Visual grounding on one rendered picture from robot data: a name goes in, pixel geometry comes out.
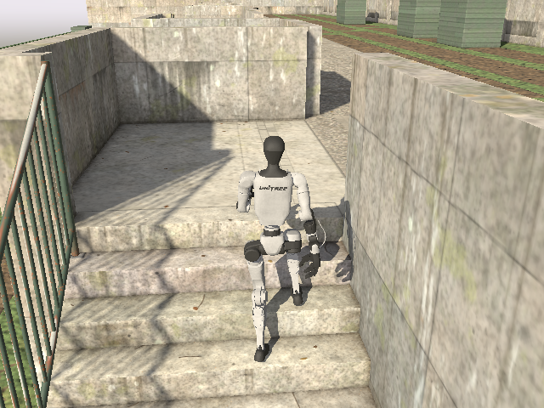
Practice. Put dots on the stairs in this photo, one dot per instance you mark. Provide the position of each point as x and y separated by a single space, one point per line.
160 316

